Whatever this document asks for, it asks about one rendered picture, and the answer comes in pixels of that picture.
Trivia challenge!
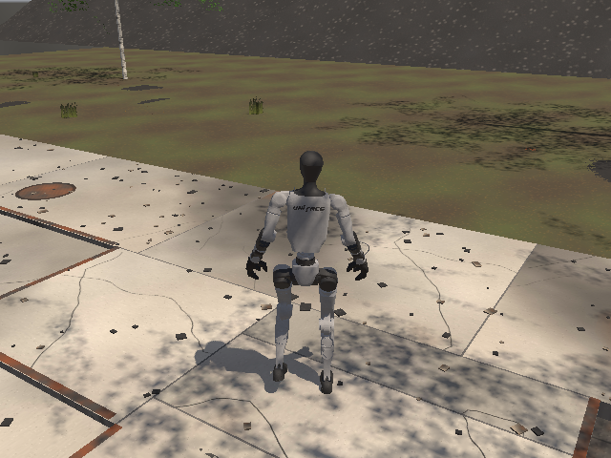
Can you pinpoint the right robot forearm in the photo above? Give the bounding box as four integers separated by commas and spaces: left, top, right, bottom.
347, 231, 366, 265

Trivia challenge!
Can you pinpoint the left robot forearm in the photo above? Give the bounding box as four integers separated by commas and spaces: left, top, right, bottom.
249, 228, 270, 263

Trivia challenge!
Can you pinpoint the humanoid robot torso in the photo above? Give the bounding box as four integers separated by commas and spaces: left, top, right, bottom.
286, 187, 330, 286

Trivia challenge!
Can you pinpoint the right robot hand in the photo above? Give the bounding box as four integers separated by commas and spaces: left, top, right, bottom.
347, 259, 369, 281

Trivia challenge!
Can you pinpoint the left robot hand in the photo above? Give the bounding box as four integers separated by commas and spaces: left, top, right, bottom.
245, 257, 267, 280

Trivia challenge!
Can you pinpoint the robot right upper arm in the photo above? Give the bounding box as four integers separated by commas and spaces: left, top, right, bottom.
329, 194, 356, 246

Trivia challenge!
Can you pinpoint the robot left upper arm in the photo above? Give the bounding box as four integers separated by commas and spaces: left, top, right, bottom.
261, 191, 290, 242

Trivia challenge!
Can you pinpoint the robot right foot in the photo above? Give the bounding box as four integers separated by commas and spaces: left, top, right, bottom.
320, 370, 333, 394

